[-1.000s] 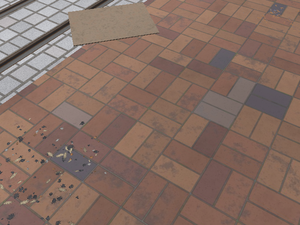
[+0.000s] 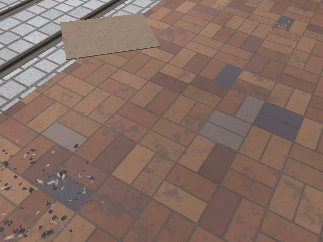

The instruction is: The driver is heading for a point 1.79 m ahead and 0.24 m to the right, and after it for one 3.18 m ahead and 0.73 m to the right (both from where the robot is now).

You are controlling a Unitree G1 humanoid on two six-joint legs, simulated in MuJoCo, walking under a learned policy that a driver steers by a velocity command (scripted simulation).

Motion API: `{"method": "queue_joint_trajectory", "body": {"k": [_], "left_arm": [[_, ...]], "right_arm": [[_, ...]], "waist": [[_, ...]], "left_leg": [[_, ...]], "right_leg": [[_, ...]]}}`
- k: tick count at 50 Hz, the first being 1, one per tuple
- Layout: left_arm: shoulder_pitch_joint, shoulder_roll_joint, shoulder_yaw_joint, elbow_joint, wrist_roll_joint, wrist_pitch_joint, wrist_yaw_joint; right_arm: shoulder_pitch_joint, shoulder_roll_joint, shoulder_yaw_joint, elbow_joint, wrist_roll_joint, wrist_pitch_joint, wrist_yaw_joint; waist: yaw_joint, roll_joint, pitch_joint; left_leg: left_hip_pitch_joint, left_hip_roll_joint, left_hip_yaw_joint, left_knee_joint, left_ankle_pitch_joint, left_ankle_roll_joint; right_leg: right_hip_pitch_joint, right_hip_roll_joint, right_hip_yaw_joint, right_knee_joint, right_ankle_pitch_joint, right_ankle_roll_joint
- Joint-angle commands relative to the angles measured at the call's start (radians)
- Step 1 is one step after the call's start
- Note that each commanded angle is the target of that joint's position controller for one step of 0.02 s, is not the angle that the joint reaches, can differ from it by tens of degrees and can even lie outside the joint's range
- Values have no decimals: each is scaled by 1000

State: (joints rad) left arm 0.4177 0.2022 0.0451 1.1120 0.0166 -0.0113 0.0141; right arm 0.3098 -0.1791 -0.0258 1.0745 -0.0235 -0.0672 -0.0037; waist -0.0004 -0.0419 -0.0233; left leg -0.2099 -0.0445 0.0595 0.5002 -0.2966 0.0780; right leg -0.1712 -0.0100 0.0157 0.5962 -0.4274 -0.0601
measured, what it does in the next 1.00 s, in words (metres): walks ahead: right foot, then left foot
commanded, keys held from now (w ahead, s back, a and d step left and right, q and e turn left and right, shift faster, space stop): w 1.00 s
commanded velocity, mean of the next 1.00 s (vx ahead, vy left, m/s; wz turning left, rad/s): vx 0.47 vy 0.00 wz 0.00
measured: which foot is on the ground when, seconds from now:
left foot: down 0.00-0.40, up 0.42-0.94, down 0.96-1.00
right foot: up 0.00-0.38, down 0.40-0.98, up 1.00-1.00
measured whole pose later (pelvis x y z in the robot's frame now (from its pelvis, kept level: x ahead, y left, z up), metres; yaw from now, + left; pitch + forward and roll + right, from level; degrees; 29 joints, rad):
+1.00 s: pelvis +0.55 +0.01 -0.01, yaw +0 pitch +0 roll +0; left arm 0.46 0.17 0.03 1.09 0.00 -0.08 0.01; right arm 0.02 -0.18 -0.04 0.90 -0.04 -0.09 0.01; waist 0.04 -0.01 0.07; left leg -0.44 -0.03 0.12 0.56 -0.12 0.12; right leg -0.04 0.03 -0.05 0.78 -0.45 -0.07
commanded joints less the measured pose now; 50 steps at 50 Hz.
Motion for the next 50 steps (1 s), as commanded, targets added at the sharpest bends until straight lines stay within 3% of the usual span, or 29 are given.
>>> {"method": "queue_joint_trajectory", "body": {"k": [1, 2, 3, 4, 7, 9, 12, 15, 17, 19, 20, 21, 22, 23, 24, 25, 27, 30, 33, 37, 42, 45, 46, 47, 48, 49, 50], "left_arm": [[-199, 89, 12, -146, 33, -41, -19], [-206, 72, 11, -144, 28, -49, -31], [-190, 51, 7, -132, 18, -57, -40], [-191, 55, 11, -129, 19, -59, -47], [-212, 50, 13, -136, 22, -43, -54], [-291, 39, 9, -170, 19, -35, -53], [-439, 20, -7, -234, 10, -31, -52], [-491, 30, -11, -267, 1, -30, -47], [-430, 60, 0, -260, 0, -34, -35], [-203, 103, 26, -190, -2, -48, -21], [-50, 130, 42, -140, 7, -56, -11], [97, 219, 65, -117, 32, -60, -4], [73, 260, 73, -124, 35, -53, -16], [-48, 210, 65, -136, -1, -48, -23], [-150, 141, 46, -158, -10, -54, -27], [-183, 95, 34, -155, -5, -64, -30], [-161, 42, 14, -126, -2, -81, -21], [-74, 66, 13, -92, -3, -99, -14], [-11, 84, 10, -81, -5, -99, -13], [63, 74, 0, -69, -7, -99, -12], [144, 84, -3, -39, 4, -94, 2], [109, 106, 2, -39, 12, -91, 10], [96, 117, 6, -39, 13, -89, 11], [76, 123, 7, -42, 10, -85, 10], [60, 110, 2, -61, -1, -87, 6], [158, 9, -19, -93, -44, -87, -8], [139, 83, 6, -80, -27, -83, -8]], "right_arm": [[331, -169, -43, 69, -1, 1, -12], [242, -137, -34, 33, -3, -6, -7], [187, -122, -29, 11, -1, -16, -6], [164, -110, -24, 1, 3, -25, -8], [214, -76, -8, 23, 8, -40, -14], [250, -72, -2, 35, 8, -43, -15], [252, -78, 4, 34, 6, -42, -17], [259, -103, 1, 40, 5, -44, -21], [232, -122, -3, 38, 7, -48, -22], [205, -148, -12, 34, 6, -43, -24], [192, -151, -13, 29, 9, -40, -21], [222, -99, -2, 4, 10, -38, -16], [334, -7, 3, 2, 36, -32, -2], [224, -95, -16, -16, 13, -26, -2], [124, -108, -23, -50, 6, -29, 4], [87, -91, -23, -57, 4, -32, 6], [108, -56, -21, -53, -15, -10, 15], [65, -42, -23, -73, -18, 15, 24], [-88, -58, -24, -129, -17, 25, 31], [-258, -45, -13, -187, -1, 21, 36], [-382, -51, -7, -233, 4, 13, 33], [-322, -76, -18, -230, 3, 0, 24], [-233, -95, -28, -203, 2, -5, 17], [-78, -115, -42, -152, -2, -14, 8], [95, -166, -62, -107, -23, -22, -3], [213, -279, -93, -99, -48, -21, -8], [162, -247, -90, -97, -10, -3, 5]], "waist": [[-109, 204, 191], [-65, 118, 206], [-35, 92, 193], [-17, 82, 175], [-7, 108, 133], [-15, 115, 134], [-35, 133, 163], [-37, 157, 168], [6, 152, 130], [103, 140, 7], [166, 120, -68], [188, 1, -184], [103, -189, -254], [73, -37, -125], [46, 6, 7], [21, 49, 62], [-30, 25, 72], [-43, 11, 88], [-16, 6, 124], [28, -6, 134], [65, -23, 138], [14, -38, 105], [-25, -47, 58], [-91, -31, -18], [-158, -3, -115], [-133, 204, -276], [-117, 147, -291]], "left_leg": [[310, 418, -693, -391, -439, 170], [254, 380, -601, -385, -356, 156], [233, 336, -508, -395, -230, 135], [231, 307, -436, -404, -125, 121], [269, 246, -272, -375, 251, 103], [265, 231, -209, -358, 424, 106], [206, 205, -149, -362, 525, 104], [204, 223, -126, -357, 637, 101], [241, 240, -102, -267, 880, 86], [270, 230, -72, 3, 1052, 59], [170, 198, -53, 209, 914, 46], [-17, 132, -15, 524, 488, 38], [-331, -55, -53, 863, -236, 10], [-416, 24, -138, 897, -135, 32], [-424, 70, -121, 843, -25, 36], [-382, 101, -117, 792, 26, 35], [-285, 133, -113, 708, 44, 17], [-317, 144, -78, 632, 68, -10], [-434, 162, -43, 514, 174, -36], [-430, 132, 8, 274, 296, -52], [-424, 87, 40, 109, 291, -19], [-306, 38, 52, 49, 173, 31], [-203, 7, 59, 31, 135, 52], [-26, -14, 65, -36, 170, 76], [237, 97, -49, -44, 161, 119], [564, 424, -521, -76, 88, 259], [541, 466, -756, -207, 51, 296]], "right_leg": [[-647, 1, -25, 432, -86, -44], [-642, -32, 1, 473, 6, -49], [-609, -54, 6, 475, 83, -40], [-586, -67, -1, 459, 138, -29], [-576, -56, -52, 436, 210, 6], [-589, -46, -83, 387, 238, 21], [-523, -21, -126, 192, 302, 26], [-402, 7, -154, 42, 337, -8], [-287, 40, -159, 2, 323, -50], [-58, 85, -156, -50, 302, -89], [148, 48, -119, -97, 310, -110], [359, -201, 166, -118, 116, -150], [505, -419, 690, -298, 34, -295], [369, -361, 662, -371, -115, -260], [208, -332, 496, -397, -76, -228], [98, -289, 391, -425, 65, -205], [-14, -221, 236, -444, 239, -163], [-24, -191, 140, -462, 387, -160], [17, -170, 90, -489, 452, -148], [76, -137, 23, -475, 624, -112], [248, -176, 13, -425, 772, -117], [312, -202, -7, -304, 1050, -112], [318, -201, -13, -202, 1163, -103], [283, -178, -34, -31, 1160, -89], [101, -149, -51, 202, 928, -75], [-258, 6, -117, 618, 330, -25], [-401, 78, 3, 774, -75, -33]]}}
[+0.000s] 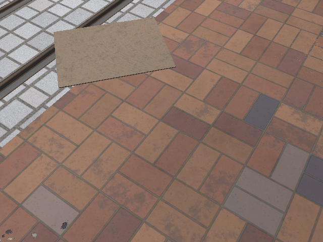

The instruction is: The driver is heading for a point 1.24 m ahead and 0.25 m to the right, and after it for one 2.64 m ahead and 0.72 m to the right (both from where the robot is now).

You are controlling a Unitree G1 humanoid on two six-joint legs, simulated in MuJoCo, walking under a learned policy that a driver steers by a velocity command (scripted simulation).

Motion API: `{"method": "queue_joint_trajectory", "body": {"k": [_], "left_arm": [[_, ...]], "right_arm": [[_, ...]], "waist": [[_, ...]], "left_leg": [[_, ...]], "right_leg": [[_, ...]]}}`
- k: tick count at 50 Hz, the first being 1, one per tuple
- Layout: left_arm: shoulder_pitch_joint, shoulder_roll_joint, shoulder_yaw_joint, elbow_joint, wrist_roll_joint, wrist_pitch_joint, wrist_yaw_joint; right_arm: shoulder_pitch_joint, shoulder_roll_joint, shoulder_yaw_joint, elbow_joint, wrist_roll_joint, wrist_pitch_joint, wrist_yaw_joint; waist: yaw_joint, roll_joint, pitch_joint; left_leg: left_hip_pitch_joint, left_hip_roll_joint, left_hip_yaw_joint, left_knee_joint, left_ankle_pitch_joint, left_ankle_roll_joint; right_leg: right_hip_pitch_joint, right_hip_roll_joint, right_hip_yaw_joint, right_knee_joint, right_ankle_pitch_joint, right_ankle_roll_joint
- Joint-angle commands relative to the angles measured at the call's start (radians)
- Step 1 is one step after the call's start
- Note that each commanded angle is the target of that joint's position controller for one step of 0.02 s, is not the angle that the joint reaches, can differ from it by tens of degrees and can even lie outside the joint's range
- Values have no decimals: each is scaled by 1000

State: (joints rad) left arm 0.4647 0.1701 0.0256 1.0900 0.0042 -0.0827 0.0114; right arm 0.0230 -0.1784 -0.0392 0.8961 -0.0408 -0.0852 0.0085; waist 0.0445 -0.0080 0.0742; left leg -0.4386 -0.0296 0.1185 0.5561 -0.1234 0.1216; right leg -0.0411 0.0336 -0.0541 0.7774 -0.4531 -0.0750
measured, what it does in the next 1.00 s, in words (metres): walks ahead: right foot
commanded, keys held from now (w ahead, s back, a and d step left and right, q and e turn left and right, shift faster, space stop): w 1.00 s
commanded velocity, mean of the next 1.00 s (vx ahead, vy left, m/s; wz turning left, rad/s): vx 0.50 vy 0.00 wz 0.00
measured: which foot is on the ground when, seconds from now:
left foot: down 0.00-0.52, up 0.54-1.00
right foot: up 0.00-0.48, down 0.50-1.00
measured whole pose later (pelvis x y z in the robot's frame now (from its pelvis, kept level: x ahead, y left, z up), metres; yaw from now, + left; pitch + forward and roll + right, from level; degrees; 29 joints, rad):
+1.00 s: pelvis +0.55 -0.02 +0.01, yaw +0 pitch +1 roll -1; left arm 0.47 0.17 0.03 1.07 0.02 -0.10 0.01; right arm 0.01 -0.18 -0.03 0.88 -0.02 -0.04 0.03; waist 0.07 0.03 0.05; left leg -0.55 0.05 0.08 0.59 -0.07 0.06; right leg 0.12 0.08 -0.08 0.18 -0.32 -0.06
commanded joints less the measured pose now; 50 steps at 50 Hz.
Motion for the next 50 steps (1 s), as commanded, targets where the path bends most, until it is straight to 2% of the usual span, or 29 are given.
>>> {"method": "queue_joint_trajectory", "body": {"k": [1, 2, 3, 4, 5, 7, 9, 11, 14, 19, 21, 22, 23, 24, 25, 26, 27, 28, 29, 30, 31, 32, 34, 36, 39, 42, 47, 49, 50], "left_arm": [[-11, 129, 34, -91, 0, -10, -5], [-73, 117, 32, -108, 6, -15, -9], [-87, 98, 34, -107, 12, -9, -12], [-71, 82, 33, -105, 28, 5, -17], [-51, 58, 30, -97, 34, 19, -24], [-75, 54, 32, -111, 37, 35, -33], [-164, 66, 33, -147, 36, 45, -38], [-264, 76, 33, -183, 31, 46, -40], [-384, 64, 22, -224, 21, 42, -42], [-510, 73, 17, -272, 17, 33, -38], [-513, 85, 22, -283, 18, 25, -37], [-482, 91, 26, -277, 18, 20, -34], [-415, 103, 33, -257, 19, 15, -28], [-284, 119, 45, -214, 21, 7, -20], [-107, 154, 61, -157, 36, -3, -11], [47, 255, 87, -136, 61, -9, 0], [34, 290, 99, -130, 38, 8, -12], [-94, 242, 88, -152, 13, 16, -18], [-177, 170, 68, -166, 8, 11, -21], [-213, 123, 54, -162, 14, 4, -22], [-209, 95, 44, -146, 11, -4, -17], [-196, 79, 38, -132, 11, -10, -14], [-137, 99, 39, -106, 9, -26, -11], [-103, 127, 43, -95, 7, -30, -10], [-48, 123, 37, -84, 6, -27, -11], [-2, 122, 33, -73, 6, -27, -10], [74, 130, 31, -41, 16, -22, 1], [65, 141, 34, -35, 21, -18, 7], [46, 149, 36, -36, 23, -17, 10]], "right_arm": [[323, -206, -64, 66, 28, 17, -3], [249, -138, -46, 54, 29, 10, 2], [224, -98, -34, 60, 26, 2, 1], [229, -65, -23, 77, 29, -5, -4], [250, -57, -18, 90, 28, -12, -7], [305, -89, -22, 112, 30, -26, -10], [338, -115, -25, 120, 30, -30, -10], [373, -112, -21, 125, 30, -27, -8], [424, -110, -15, 134, 30, -26, -9], [511, -121, -15, 165, 20, -21, -20], [506, -131, -19, 170, 15, -18, -27], [488, -138, -21, 169, 13, -17, -30], [472, -149, -24, 168, 12, -16, -32], [457, -156, -26, 167, 13, -12, -31], [445, -146, -22, 158, 20, -10, -29], [479, -83, -5, 119, 46, -11, -21], [558, -70, -13, 126, 63, -12, -12], [467, -131, -28, 114, 38, -5, -15], [377, -119, -27, 89, 30, -10, -10], [352, -95, -25, 86, 30, -10, -7], [347, -85, -26, 82, 12, 2, -3], [374, -63, -22, 93, 3, 16, 3], [368, -53, -23, 87, -1, 34, 12], [292, -59, -23, 59, -1, 44, 17], [150, -69, -21, 9, 6, 48, 21], [41, -56, -10, -28, 15, 44, 23], [-76, -64, -3, -73, 18, 34, 20], [-73, -75, -7, -83, 18, 27, 18], [-39, -82, -12, -76, 18, 22, 14]], "waist": [[-112, 68, -202], [-91, 30, -104], [-57, 23, -48], [-26, 40, -27], [-12, 50, -31], [0, 55, -26], [-7, 57, -2], [-29, 60, 19], [-61, 65, 27], [-101, 76, 37], [-86, 77, 37], [-64, 81, 22], [-33, 89, -14], [23, 78, -79], [91, 48, -177], [113, -93, -319], [66, -250, -407], [24, -88, -261], [10, -29, -136], [-23, -1, -66], [-49, -20, -41], [-69, -34, -41], [-80, -38, -44], [-77, -38, -20], [-47, -42, 13], [-20, -48, 22], [15, -60, 36], [-2, -63, 35], [-24, -67, 18]], "left_leg": [[611, 405, -640, -291, -184, 210], [466, 362, -525, -338, -134, 175], [364, 311, -431, -369, -68, 132], [289, 268, -357, -389, -10, 99], [261, 248, -312, -398, 32, 88], [253, 229, -262, -412, 129, 93], [263, 217, -229, -439, 143, 95], [290, 202, -204, -452, 182, 88], [334, 184, -165, -447, 265, 71], [503, 228, -157, -405, 368, 76], [562, 253, -153, -357, 465, 72], [570, 255, -141, -310, 577, 62], [571, 252, -129, -228, 714, 48], [557, 231, -109, -78, 784, 34], [432, 190, -79, 132, 658, 15], [159, 101, -27, 475, 240, -18], [-96, -68, -85, 761, -402, -37], [-188, 17, -174, 804, -325, -22], [-200, 54, -171, 762, -241, -22], [-162, 90, -167, 691, -188, -24], [-116, 112, -168, 633, -166, -32], [-73, 119, -161, 604, -153, -42], [-75, 119, -138, 571, -133, -59], [-142, 135, -120, 514, -75, -77], [-225, 148, -94, 379, 26, -100], [-207, 128, -63, 213, 102, -106], [-204, 91, -37, 62, 95, -71], [-171, 74, -34, 21, 31, -43], [-107, 52, -25, -2, -9, -25]], "right_leg": [[-605, -39, 106, 587, 39, -27], [-592, -75, 105, 527, 112, -27], [-547, -103, 101, 462, 147, -24], [-493, -121, 99, 410, 165, -11], [-458, -124, 91, 383, 175, -1], [-479, -129, 67, 347, 206, 17], [-550, -146, 48, 282, 275, 35], [-605, -154, 30, 183, 348, 50], [-594, -136, -2, 5, 434, 57], [-603, -99, -26, -155, 435, 24], [-581, -84, -27, -195, 370, -4], [-523, -64, -36, -219, 329, -21], [-427, -32, -48, -237, 290, -40], [-278, 2, -63, -287, 297, -61], [-33, -36, -20, -315, 332, -93], [255, -308, 314, -337, 239, -168], [378, -472, 749, -493, 221, -284], [254, -420, 632, -511, 143, -247], [104, -383, 493, -540, 167, -219], [-10, -333, 392, -578, 244, -177], [-80, -292, 317, -596, 315, -147], [-117, -264, 262, -609, 357, -129], [-123, -247, 213, -621, 462, -133], [-113, -238, 177, -647, 481, -137], [-73, -218, 140, -668, 530, -129], [-37, -201, 100, -662, 609, -112], [113, -238, 88, -617, 718, -120], [162, -260, 82, -569, 821, -116], [168, -262, 69, -518, 940, -105]]}}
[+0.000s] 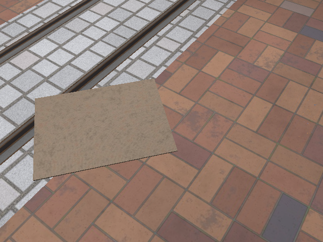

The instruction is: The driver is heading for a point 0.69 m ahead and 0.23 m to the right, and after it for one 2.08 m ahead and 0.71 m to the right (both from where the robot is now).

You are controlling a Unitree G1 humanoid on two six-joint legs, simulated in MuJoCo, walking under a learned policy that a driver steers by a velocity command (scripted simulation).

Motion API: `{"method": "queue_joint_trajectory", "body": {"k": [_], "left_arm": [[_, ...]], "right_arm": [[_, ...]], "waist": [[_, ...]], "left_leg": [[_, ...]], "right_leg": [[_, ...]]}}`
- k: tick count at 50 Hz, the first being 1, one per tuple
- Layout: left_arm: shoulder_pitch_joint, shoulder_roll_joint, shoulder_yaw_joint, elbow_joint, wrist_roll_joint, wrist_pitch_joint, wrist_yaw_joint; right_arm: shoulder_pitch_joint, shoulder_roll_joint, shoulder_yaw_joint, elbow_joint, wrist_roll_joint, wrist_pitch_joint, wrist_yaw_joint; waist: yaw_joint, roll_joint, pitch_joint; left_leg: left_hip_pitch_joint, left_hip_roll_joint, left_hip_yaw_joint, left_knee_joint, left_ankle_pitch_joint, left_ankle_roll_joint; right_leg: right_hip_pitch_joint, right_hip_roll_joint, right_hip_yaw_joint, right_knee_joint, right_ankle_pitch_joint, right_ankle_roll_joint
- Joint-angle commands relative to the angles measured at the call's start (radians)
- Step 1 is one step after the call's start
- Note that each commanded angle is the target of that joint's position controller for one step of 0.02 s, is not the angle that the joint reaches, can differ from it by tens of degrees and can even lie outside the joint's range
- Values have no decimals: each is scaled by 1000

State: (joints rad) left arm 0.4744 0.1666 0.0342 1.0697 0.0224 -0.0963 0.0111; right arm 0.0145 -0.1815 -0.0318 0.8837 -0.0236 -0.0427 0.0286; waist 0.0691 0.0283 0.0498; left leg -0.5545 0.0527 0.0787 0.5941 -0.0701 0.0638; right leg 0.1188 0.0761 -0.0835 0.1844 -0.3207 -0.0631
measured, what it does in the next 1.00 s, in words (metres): walks ahead, turning right: left foot, then right foot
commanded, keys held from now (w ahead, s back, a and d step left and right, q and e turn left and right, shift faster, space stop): w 0.24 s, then w+e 0.76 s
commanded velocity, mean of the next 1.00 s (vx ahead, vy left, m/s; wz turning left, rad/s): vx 0.50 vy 0.00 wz -0.32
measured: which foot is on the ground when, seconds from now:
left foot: up 0.00-0.04, down 0.06-0.64, up 0.66-1.00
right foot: down 0.00-0.08, up 0.10-0.60, down 0.62-1.00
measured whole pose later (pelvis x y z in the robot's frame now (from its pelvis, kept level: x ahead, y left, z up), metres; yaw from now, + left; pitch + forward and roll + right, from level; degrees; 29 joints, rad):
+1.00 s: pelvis +0.53 -0.05 +0.01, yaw -22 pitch +2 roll +0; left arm 0.40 0.25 0.07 0.93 0.00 -0.05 0.00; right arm 0.06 -0.25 -0.04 0.78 -0.04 -0.03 0.02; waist 0.07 0.04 0.04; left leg -0.68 0.11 -0.04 0.80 -0.07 -0.05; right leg -0.05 0.15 0.11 0.27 -0.23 -0.13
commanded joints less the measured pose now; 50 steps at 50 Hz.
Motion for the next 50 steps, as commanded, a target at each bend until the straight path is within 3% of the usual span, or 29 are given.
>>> {"method": "queue_joint_trajectory", "body": {"k": [1, 2, 3, 4, 5, 6, 7, 8, 9, 10, 12, 15, 21, 26, 29, 30, 31, 32, 33, 34, 35, 36, 38, 40, 42, 47, 50], "left_arm": [[21, 163, 31, -17, 6, -2, 12], [3, 168, 32, -18, 3, 2, 10], [-8, 155, 26, -30, -5, 2, 8], [40, 80, 7, -69, -39, 1, -2], [82, 105, 23, -60, -39, 3, -6], [-5, 144, 35, -76, -18, 9, -4], [-78, 127, 31, -95, -11, 4, -10], [-98, 104, 30, -96, -9, 6, -13], [-94, 96, 31, -98, 7, 18, -18], [-71, 76, 28, -87, 15, 32, -24], [-85, 70, 29, -95, 18, 48, -34], [-197, 80, 30, -133, 9, 64, -40], [-394, 66, 15, -203, -1, 59, -48], [-491, 67, 9, -258, 6, 52, -53], [-384, 96, 26, -239, 10, 49, -44], [-286, 117, 39, -211, 11, 46, -42], [-145, 150, 57, -169, 21, 39, -38], [-10, 243, 88, -150, 34, 38, -26], [-58, 317, 107, -172, 13, 52, -25], [-82, 301, 103, -172, -10, 65, -24], [-139, 257, 91, -175, -12, 66, -18], [-178, 203, 77, -175, -11, 62, -17], [-219, 168, 62, -181, -21, 47, -8], [-189, 190, 64, -177, -27, 29, -9], [-154, 221, 71, -177, -26, 24, -10], [-50, 228, 72, -180, -24, 32, -12], [-3, 234, 72, -183, -19, 36, -6]], "right_arm": [[42, -92, -27, -42, 0, -26, -12], [182, -108, -39, 5, -3, -34, -20], [357, -151, -57, 59, -21, -45, -30], [497, -255, -84, 74, -45, -48, -39], [466, -270, -90, 76, -15, -30, -26], [344, -226, -79, 58, 9, -24, -21], [266, -155, -59, 44, 13, -29, -18], [230, -111, -46, 47, 9, -35, -18], [232, -83, -36, 63, 11, -42, -23], [247, -70, -30, 75, 10, -49, -27], [304, -95, -33, 99, 12, -64, -29], [352, -125, -38, 110, 8, -71, -32], [422, -111, -26, 122, 8, -77, -40], [484, -127, -27, 149, 1, -70, -60], [452, -167, -37, 142, -4, -57, -71], [442, -180, -41, 136, -5, -48, -71], [426, -189, -43, 121, 1, -41, -67], [409, -165, -36, 78, 7, -44, -60], [425, -99, -31, 14, 27, -55, -37], [315, -162, -39, -9, 9, -65, -31], [258, -148, -34, -34, 18, -78, -26], [268, -143, -34, -27, 18, -82, -29], [288, -124, -32, -30, -18, -45, -28], [285, -115, -31, -44, -28, -12, -21], [221, -116, -30, -76, -27, 2, -17], [20, -129, -26, -157, -18, 7, -11], [-69, -131, -17, -197, -13, 2, -6]], "waist": [[-81, -112, 4], [-142, -94, -65], [-207, -64, -164], [-214, 105, -306], [-177, 184, -365], [-133, 61, -210], [-117, 9, -95], [-83, -7, -33], [-56, 15, -10], [-39, 24, -12], [-30, 24, -15], [-45, 20, 23], [-90, 28, 57], [-112, 32, 69], [-52, 71, -12], [-13, 76, -69], [53, 54, -143], [107, -48, -248], [28, -292, -319], [38, -92, -255], [14, -54, -146], [-33, 24, -63], [-91, 8, -40], [-102, -19, -45], [-90, -39, -30], [-15, -78, -10], [18, -87, -10]], "left_leg": [[109, -63, 27, -59, -99, 51], [269, -95, 43, -120, -75, 74], [525, -31, -27, -135, -52, 110], [816, 256, -413, -173, -161, 200], [868, 378, -764, -313, -154, 283], [735, 331, -622, -324, -222, 251], [586, 290, -496, -364, -199, 223], [482, 237, -400, -403, -152, 179], [414, 197, -331, -423, -90, 150], [383, 172, -281, -436, -49, 137], [379, 156, -235, -449, 50, 145], [405, 153, -160, -494, 45, 134], [492, 137, -15, -501, 189, 84], [657, 183, 62, -413, 429, 75], [715, 199, 112, -185, 861, 62], [706, 198, 124, -31, 900, 58], [604, 183, 143, 185, 782, 38], [374, 144, 153, 510, 402, 10], [-50, -115, 64, 874, -452, -45], [-173, -47, -113, 887, -379, -27], [-196, -1, -118, 827, -291, -24], [-141, 33, -114, 722, -247, -30], [-27, 63, -117, 607, -238, -60], [-12, 60, -98, 542, -234, -87], [-48, 62, -81, 461, -172, -110], [-147, 42, -77, 244, 6, -126], [-166, 15, -80, 148, 40, -118]], "right_leg": [[8, -300, 88, 161, 940, -105], [-13, -275, 64, 320, 991, -89], [-162, -237, 39, 536, 828, -70], [-468, -122, -23, 898, 368, -28], [-662, 7, 68, 1129, -198, -23], [-738, -73, 136, 1165, -120, -35], [-744, -109, 133, 1119, -42, -35], [-707, -143, 129, 1047, 5, -33], [-662, -164, 128, 990, 27, -23], [-623, -169, 122, 964, 41, -12], [-632, -171, 100, 934, 68, 5], [-742, -184, 102, 859, 166, 22], [-776, -151, 60, 587, 344, 18], [-757, -116, -24, 437, 273, -36], [-601, -27, -84, 413, 125, -99], [-498, 8, -93, 385, 97, -125], [-296, 13, -54, 307, 133, -161], [-52, -192, 216, 280, 69, -232], [192, -441, 802, 133, 121, -399], [149, -410, 733, 101, 140, -373], [32, -390, 602, 87, 191, -337], [-106, -345, 512, 61, 307, -289], [-244, -253, 384, 41, 420, -239], [-278, -220, 347, 33, 493, -238], [-294, -197, 333, 15, 488, -229], [-201, -174, 361, 25, 494, -174], [-125, -178, 387, 59, 534, -169]]}}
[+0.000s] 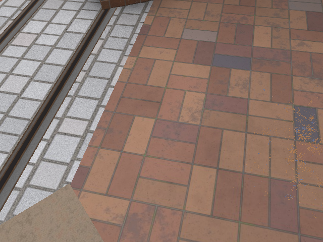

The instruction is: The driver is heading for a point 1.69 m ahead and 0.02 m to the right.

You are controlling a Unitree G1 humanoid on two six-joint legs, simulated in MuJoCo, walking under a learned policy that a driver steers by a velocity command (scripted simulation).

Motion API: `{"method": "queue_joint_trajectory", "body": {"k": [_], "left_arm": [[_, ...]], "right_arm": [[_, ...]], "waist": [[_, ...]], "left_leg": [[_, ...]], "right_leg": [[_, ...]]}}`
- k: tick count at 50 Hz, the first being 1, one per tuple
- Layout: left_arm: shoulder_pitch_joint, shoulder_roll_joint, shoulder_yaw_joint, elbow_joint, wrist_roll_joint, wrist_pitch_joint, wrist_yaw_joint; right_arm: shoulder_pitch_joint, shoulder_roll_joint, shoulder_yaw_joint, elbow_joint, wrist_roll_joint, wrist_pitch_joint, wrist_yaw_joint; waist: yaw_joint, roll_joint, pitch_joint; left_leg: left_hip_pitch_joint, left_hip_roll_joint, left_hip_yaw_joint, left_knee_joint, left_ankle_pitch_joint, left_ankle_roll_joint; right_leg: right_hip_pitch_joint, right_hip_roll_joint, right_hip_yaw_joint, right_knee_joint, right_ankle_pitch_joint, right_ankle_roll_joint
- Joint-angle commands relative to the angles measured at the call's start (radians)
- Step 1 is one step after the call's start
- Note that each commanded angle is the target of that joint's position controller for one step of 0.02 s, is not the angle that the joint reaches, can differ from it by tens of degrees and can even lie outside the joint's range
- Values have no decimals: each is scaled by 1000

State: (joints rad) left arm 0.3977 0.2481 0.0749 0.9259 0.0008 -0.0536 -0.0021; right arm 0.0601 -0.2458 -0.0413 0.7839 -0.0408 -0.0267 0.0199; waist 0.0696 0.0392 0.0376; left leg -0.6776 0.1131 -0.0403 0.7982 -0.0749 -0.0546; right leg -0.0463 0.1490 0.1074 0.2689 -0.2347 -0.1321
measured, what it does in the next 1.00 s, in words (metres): walks ahead: left foot, then right foot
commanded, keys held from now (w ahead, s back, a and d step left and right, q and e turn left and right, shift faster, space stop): w+e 0.08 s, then w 0.92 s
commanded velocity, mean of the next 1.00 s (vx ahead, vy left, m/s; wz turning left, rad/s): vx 0.50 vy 0.00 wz -0.18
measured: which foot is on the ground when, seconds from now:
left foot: up 0.00-0.16, down 0.18-0.70, up 0.72-1.00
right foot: down 0.00-0.18, up 0.20-0.66, down 0.68-1.00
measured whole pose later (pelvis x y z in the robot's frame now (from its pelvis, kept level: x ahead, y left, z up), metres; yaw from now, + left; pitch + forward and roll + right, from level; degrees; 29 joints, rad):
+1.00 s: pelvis +0.52 -0.05 +0.00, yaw -9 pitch +1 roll -1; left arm 0.41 0.23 0.04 0.95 0.01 -0.08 -0.01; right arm 0.19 -0.26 -0.05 0.86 -0.03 -0.02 0.04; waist 0.03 0.05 0.01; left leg -0.63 0.11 0.01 0.90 -0.13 0.01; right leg -0.03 0.08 -0.08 0.20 -0.18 -0.09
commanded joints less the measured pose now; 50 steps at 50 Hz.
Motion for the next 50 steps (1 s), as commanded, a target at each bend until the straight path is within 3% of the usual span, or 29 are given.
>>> {"method": "queue_joint_trajectory", "body": {"k": [1, 3, 5, 7, 8, 9, 10, 11, 12, 13, 14, 16, 19, 22, 25, 30, 32, 33, 34, 35, 36, 37, 38, 39, 41, 44, 50], "left_arm": [[86, 154, 31, -41, 6, -5, 9], [96, 165, 33, -47, 13, -3, 15], [65, 181, 36, -60, 17, -5, 23], [19, 193, 36, -71, 17, -15, 20], [10, 188, 33, -68, 12, -22, 12], [26, 127, 14, -91, 5, -30, 4], [186, 42, 1, -96, -28, -27, 1], [170, 123, 6, -69, 12, -17, 10], [74, 129, 8, -78, 22, -13, 3], [5, 114, 2, -95, 25, -14, -4], [-24, 107, 1, -105, 29, -9, -11], [-13, 92, -4, -105, 39, 9, -23], [-64, 79, -12, -123, 44, 19, -32], [-207, 64, -28, -170, 44, 17, -41], [-325, 36, -49, -205, 36, 10, -47], [-405, 61, -50, -233, 28, 3, -37], [-358, 74, -42, -223, 34, -3, -29], [-261, 81, -35, -189, 41, -11, -23], [-108, 118, -18, -136, 54, -22, -13], [54, 207, 5, -116, 76, -29, 1], [79, 280, 26, -102, 54, -16, 2], [13, 211, 14, -106, 20, -8, -2], [-70, 152, -3, -118, 16, -10, -6], [-118, 110, -13, -120, 19, -16, -10], [-138, 78, -23, -106, 15, -28, -5], [-82, 101, -15, -69, 5, -47, -4], [16, 99, -16, -11, 5, -44, -5]], "right_arm": [[-143, -68, -4, -111, 6, -18, 4], [-180, -76, 1, -137, 11, -27, 6], [-134, -95, -1, -139, 14, -36, 5], [37, -131, -17, -87, 14, -48, -8], [177, -152, -27, -49, 10, -59, -19], [329, -211, -41, -37, -11, -68, -35], [358, -313, -66, -24, -26, -57, -34], [300, -236, -58, -27, 3, -42, -22], [210, -151, -38, -43, 13, -42, -18], [172, -107, -26, -39, 10, -46, -13], [175, -97, -21, -25, 8, -51, -15], [209, -96, -17, 9, 17, -66, -13], [262, -113, -22, 42, 30, -85, -6], [300, -109, -21, 65, 32, -79, -6], [341, -120, -24, 87, 34, -76, -3], [397, -149, -30, 120, 28, -66, -6], [388, -160, -33, 127, 27, -58, -11], [379, -160, -32, 132, 31, -53, -13], [386, -137, -24, 130, 33, -50, -14], [382, -77, -4, 80, 47, -53, -11], [458, -44, -2, 69, 49, -51, -13], [386, -132, -26, 80, 23, -39, -20], [335, -113, -24, 66, 24, -44, -11], [315, -92, -19, 66, 28, -44, -5], [336, -74, -16, 84, 8, -22, 5], [291, -63, -17, 74, 3, -5, 18], [63, -49, -6, 5, 9, -3, 21]], "waist": [[26, -101, 6], [34, -110, 9], [-2, -123, 1], [-76, -123, -62], [-147, -80, -136], [-198, 2, -268], [-118, 266, -372], [-98, 133, -290], [-86, 22, -132], [-84, -28, -65], [-73, 7, -40], [-52, 64, -43], [-46, 58, -39], [-70, 49, 4], [-99, 51, 18], [-116, 55, 22], [-85, 54, 6], [-37, 29, -38], [16, -14, -132], [73, -151, -267], [31, -321, -318], [15, -161, -198], [-18, -127, -89], [-44, -109, -49], [-88, -131, -24], [-98, -105, -15], [-55, -91, 40]], "left_leg": [[-43, -56, 39, -88, 44, 6], [-19, -77, 36, -151, 30, 21], [88, -92, 28, -232, 3, 46], [352, -142, 57, -286, -53, 88], [536, -129, 55, -347, -16, 116], [763, 67, -148, -359, -168, 166], [982, 324, -641, -460, -189, 310], [883, 307, -748, -518, -336, 318], [729, 258, -575, -538, -347, 296], [632, 202, -436, -556, -243, 270], [586, 157, -337, -570, -133, 247], [541, 111, -227, -589, 28, 233], [557, 109, -162, -625, 108, 258], [559, 89, -103, -677, 85, 260], [550, 60, -38, -678, 138, 242], [634, 108, -36, -613, 244, 223], [666, 119, -30, -528, 371, 208], [661, 93, 3, -403, 473, 192], [584, 45, 44, -215, 442, 170], [353, -27, 102, 98, 128, 134], [94, -171, 97, 353, -467, 119], [17, -109, 2, 419, -421, 132], [10, -71, -4, 396, -332, 136], [50, -41, 0, 343, -273, 133], [129, -17, 14, 288, -227, 109], [100, -10, 36, 256, -160, 83], [-4, 0, 71, 28, 17, 52]], "right_leg": [[62, -256, 207, -11, 467, -102], [97, -270, 233, 24, 512, -98], [94, -283, 246, 61, 555, -69], [41, -263, 218, 191, 749, -25], [1, -211, 168, 367, 752, -3], [-132, -157, 122, 627, 485, 15], [-431, 21, 16, 926, -258, 56], [-533, -51, 37, 1020, -261, 43], [-544, -94, 33, 1009, -164, 47], [-532, -123, 25, 956, -110, 50], [-515, -144, 18, 911, -95, 55], [-466, -153, 0, 861, -86, 69], [-524, -171, -30, 804, -49, 86], [-592, -219, -84, 659, 57, 111], [-536, -221, -135, 472, 151, 121], [-452, -191, -166, 321, 127, 89], [-366, -161, -177, 266, 67, 61], [-237, -134, -189, 197, 79, 42], [-24, -154, -155, 175, 76, 12], [240, -408, 145, 137, -43, -59], [341, -590, 530, 14, -57, -156], [244, -536, 468, 7, -102, -138], [120, -490, 335, -18, -53, -116], [30, -437, 240, -56, 13, -87], [-69, -371, 121, -103, 120, -54], [-70, -356, 56, -140, 242, -74], [-12, -326, -29, -169, 327, -73]]}}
